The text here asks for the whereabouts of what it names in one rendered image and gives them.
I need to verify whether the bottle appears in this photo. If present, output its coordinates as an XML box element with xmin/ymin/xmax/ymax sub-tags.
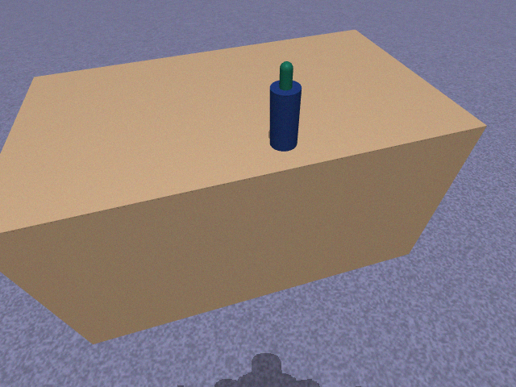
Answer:
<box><xmin>270</xmin><ymin>61</ymin><xmax>302</xmax><ymax>152</ymax></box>

